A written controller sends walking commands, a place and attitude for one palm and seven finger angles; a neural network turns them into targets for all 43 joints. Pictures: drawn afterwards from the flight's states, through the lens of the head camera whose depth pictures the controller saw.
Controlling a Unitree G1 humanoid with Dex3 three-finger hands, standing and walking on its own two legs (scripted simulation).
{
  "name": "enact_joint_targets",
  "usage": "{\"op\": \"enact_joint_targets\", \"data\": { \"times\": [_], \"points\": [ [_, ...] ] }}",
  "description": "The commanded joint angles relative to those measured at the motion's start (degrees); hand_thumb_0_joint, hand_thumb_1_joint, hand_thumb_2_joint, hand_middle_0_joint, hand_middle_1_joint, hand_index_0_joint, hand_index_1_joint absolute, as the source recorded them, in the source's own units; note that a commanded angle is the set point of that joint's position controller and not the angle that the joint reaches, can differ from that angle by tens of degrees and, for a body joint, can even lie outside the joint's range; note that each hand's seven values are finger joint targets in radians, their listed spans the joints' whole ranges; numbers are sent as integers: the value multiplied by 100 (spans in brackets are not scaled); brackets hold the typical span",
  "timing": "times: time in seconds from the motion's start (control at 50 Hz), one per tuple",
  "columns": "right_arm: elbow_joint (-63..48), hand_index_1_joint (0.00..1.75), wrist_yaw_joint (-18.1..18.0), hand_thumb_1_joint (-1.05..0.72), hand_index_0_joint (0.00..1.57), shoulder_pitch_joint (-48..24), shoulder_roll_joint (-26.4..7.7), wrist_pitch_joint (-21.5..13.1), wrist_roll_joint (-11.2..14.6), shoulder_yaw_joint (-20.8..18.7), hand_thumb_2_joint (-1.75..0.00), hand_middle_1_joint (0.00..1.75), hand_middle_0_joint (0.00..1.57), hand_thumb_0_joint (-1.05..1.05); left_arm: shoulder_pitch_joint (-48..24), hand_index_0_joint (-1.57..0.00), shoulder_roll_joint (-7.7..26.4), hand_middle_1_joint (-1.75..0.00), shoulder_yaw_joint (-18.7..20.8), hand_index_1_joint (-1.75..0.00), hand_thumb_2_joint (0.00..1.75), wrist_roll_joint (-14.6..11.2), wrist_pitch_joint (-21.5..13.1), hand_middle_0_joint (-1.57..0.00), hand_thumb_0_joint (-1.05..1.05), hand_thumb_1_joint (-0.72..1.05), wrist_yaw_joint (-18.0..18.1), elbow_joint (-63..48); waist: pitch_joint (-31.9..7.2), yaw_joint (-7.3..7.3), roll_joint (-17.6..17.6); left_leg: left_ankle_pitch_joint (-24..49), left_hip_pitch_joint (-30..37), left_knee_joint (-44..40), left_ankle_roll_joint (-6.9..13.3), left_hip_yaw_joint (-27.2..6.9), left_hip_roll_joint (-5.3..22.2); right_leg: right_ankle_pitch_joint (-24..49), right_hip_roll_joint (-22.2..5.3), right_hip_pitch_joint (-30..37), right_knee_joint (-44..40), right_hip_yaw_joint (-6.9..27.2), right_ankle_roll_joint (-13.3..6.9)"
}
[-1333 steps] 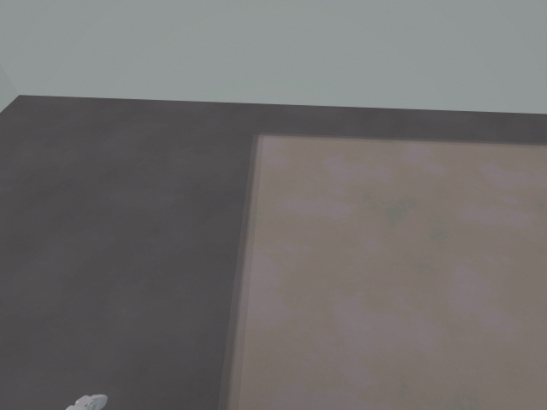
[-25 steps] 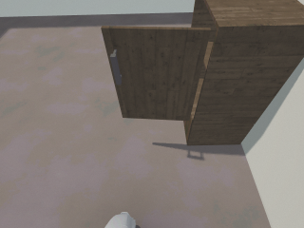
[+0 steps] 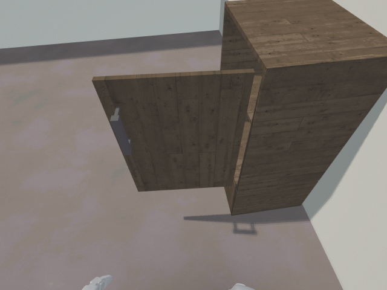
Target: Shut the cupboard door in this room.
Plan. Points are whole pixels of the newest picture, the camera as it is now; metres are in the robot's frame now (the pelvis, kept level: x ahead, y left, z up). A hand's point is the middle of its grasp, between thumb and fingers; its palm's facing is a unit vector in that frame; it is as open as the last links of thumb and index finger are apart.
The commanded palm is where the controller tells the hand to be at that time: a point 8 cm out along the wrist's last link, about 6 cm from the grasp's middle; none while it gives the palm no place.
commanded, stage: come to a stop and stand still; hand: left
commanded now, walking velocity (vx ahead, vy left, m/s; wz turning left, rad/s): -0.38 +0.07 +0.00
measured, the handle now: (122, 131) +0.56 +0.25 -0.05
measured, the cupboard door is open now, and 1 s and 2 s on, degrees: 85 85 85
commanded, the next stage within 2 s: look again from close up in 1.28 s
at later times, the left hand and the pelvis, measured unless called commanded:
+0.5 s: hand out of the picture +0.08 +0.24 -0.18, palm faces +0.08 -0.97 -0.24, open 7.3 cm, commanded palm none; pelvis +0.03 +0.03 -0.01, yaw +1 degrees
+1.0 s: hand out of the picture +0.04 +0.17 -0.16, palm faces +0.01 -0.97 -0.23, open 7.3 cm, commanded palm none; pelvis +0.01 -0.01 +0.01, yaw +0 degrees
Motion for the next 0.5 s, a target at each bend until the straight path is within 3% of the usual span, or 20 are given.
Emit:
{"op": "enact_joint_targets", "data": {
  "times": [0.0,0.02,0.04,0.06,0.08,0.1,0.12,0.22,0.3,0.36,0.38,0.4,0.42,0.44,0.46,0.48],
  "points": [
    [-188,30,-52,-90,20,147,-596,-60,119,-94,-90,30,20,0,1678,-20,774,-30,126,-30,90,24,-245,-20,0,90,87,324,-569,627,-669,2128,-1516,1923,233,-249,657,2134,-520,2695,-1007,862,-436],
    [-260,30,-45,-90,20,398,-365,-19,177,-37,-90,30,20,0,1957,-20,1195,-30,172,-30,90,-34,-296,-20,0,90,140,389,-905,522,-1447,-928,-2159,3264,-45,-254,17,4493,-1848,3113,-1467,2222,-1131],
    [-213,30,-109,-90,20,295,-506,98,201,-40,-90,30,20,0,1681,-20,1162,-30,126,-30,90,-119,-294,-20,0,90,176,383,-1119,463,-1138,-1590,-1789,3650,-70,-1005,146,5104,-1958,2563,-1617,2147,-1393],
    [-208,30,-117,-90,20,136,-446,173,200,-33,-90,30,20,0,1150,-20,1037,-30,83,-30,90,-94,-247,-20,0,90,232,267,-775,340,-956,-1467,-1882,3803,-102,-1165,240,4863,-1883,2106,-1678,1949,-1457],
    [-170,30,-126,-90,20,34,-407,243,205,-34,-90,30,20,0,774,-20,931,-30,53,-30,90,-78,-182,-20,0,90,276,180,-524,235,-620,-1245,-1863,3784,-121,-1248,296,4694,-1712,1769,-1641,1604,-1391],
    [-146,30,-133,-90,20,43,-369,318,212,-35,-90,30,20,0,563,-20,891,-30,51,-30,90,-60,-125,-20,0,90,313,102,-541,158,-396,-1110,-1829,3647,-142,-1245,295,4569,-1600,1635,-1595,1314,-1314],
    [-130,30,-134,-90,20,-18,-325,384,209,-51,-90,30,20,0,491,-20,863,-30,73,-30,90,-49,-68,-20,0,90,346,82,-566,179,-300,-1057,-1811,3475,-167,-1192,249,4489,-1502,1646,-1587,1132,-1256],
    [-316,30,-90,-90,20,-252,-390,538,151,-127,-90,30,20,0,475,-20,939,-30,186,-30,90,-8,71,-20,0,90,360,46,-753,249,-684,-772,-2043,3194,-288,-1066,97,4171,-1391,1840,-1545,949,-1204],
    [-511,30,-53,-90,20,-495,-457,540,156,-143,-90,30,20,0,353,-20,1028,-30,217,-30,90,24,138,-20,0,90,329,-50,-730,229,-1077,-596,-1858,2767,-275,-995,82,3286,-1270,1603,-1620,882,-1112],
    [-519,30,-56,-90,20,-350,-436,464,157,-129,-90,30,20,0,294,-20,1051,-30,219,-30,90,31,167,-20,0,90,309,-58,-747,98,-1118,-67,-1318,1637,-239,-825,66,2255,-1063,1384,-1494,840,-912],
    [-479,30,-59,-90,20,-199,-450,420,149,-117,-90,30,20,0,268,-20,1010,-30,214,-30,90,9,182,-20,0,90,302,-50,-748,1,-1031,463,-882,923,-217,-787,62,1683,-918,1160,-1339,797,-728],
    [-431,30,-48,-90,20,-56,-542,361,148,-121,-90,30,20,0,306,-20,889,-30,175,-30,90,-32,214,-20,0,90,291,-27,-712,-86,-650,970,-369,138,-178,-895,234,841,-708,777,-988,696,-481],
    [-495,30,-48,-90,20,-178,-891,297,98,-161,-90,30,20,0,570,-20,551,-30,87,-30,90,-65,254,-20,0,90,263,-35,-511,10,814,1246,-296,-511,45,-1989,1146,-830,-76,132,-307,382,-140],
    [-729,30,-71,-90,20,-378,-1293,304,49,-214,-90,30,20,0,643,-20,341,-30,35,-30,90,-86,294,-20,0,90,262,-104,-180,2,1818,1474,-1217,-1077,545,-3061,2125,-2050,417,76,506,198,126],
    [-768,30,-160,-90,20,-627,-1325,310,21,-210,-90,30,20,0,503,-20,511,-30,59,-30,90,-37,380,-20,0,90,273,-72,9,-29,1460,1248,-1750,-1272,726,-3216,2244,-2041,391,220,1188,722,126],
    [-778,30,-209,-90,20,-912,-1242,307,2,-176,-90,30,20,0,549,-20,540,-30,113,-30,90,-32,401,-20,0,90,237,57,125,134,1268,909,-1760,-1247,739,-2914,1990,-1719,415,157,1607,916,122]
  ]
}}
